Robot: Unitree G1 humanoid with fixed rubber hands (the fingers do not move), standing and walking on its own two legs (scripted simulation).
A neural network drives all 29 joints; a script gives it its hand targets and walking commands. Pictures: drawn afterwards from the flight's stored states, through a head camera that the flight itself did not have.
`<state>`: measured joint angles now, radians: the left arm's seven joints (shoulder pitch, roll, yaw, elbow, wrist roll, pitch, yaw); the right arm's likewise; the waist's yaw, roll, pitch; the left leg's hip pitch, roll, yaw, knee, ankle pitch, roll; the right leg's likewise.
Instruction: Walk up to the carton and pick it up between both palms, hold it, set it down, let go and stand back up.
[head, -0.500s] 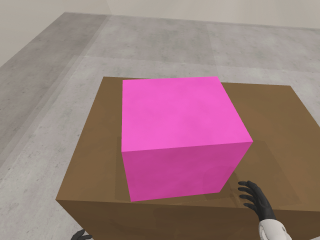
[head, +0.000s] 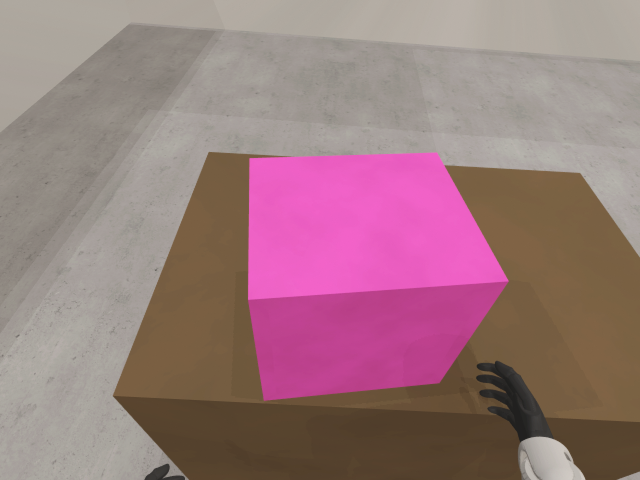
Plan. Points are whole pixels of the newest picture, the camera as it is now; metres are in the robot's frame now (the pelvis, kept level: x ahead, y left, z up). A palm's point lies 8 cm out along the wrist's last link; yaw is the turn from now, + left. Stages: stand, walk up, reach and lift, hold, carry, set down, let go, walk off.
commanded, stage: stand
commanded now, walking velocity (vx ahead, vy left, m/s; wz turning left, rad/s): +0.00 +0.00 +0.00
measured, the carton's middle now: (350, 277) +0.38 -0.04 +0.03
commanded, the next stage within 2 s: none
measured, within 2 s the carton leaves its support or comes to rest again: neither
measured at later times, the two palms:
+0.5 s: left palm out of the picture +0.11 +0.23 -0.12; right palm (528, 431) +0.19 -0.25 -0.02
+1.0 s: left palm out of the picture +0.11 +0.22 -0.12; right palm (530, 432) +0.18 -0.25 -0.02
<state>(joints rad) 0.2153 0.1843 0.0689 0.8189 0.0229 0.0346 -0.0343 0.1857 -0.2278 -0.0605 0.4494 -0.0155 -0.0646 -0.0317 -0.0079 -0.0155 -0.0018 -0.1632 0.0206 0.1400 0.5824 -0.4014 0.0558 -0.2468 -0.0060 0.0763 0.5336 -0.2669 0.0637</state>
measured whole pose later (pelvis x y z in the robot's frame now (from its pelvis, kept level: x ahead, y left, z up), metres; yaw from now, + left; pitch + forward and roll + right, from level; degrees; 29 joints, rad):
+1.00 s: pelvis +0.00 +0.00 +0.00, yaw -1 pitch -1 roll -1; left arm 0.20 0.17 0.06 0.80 0.03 0.04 -0.03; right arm 0.20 -0.22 -0.05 0.42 -0.01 -0.07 -0.04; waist -0.02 -0.01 0.00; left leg -0.16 0.03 0.16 0.59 -0.40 0.05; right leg -0.26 -0.01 0.06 0.55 -0.27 0.06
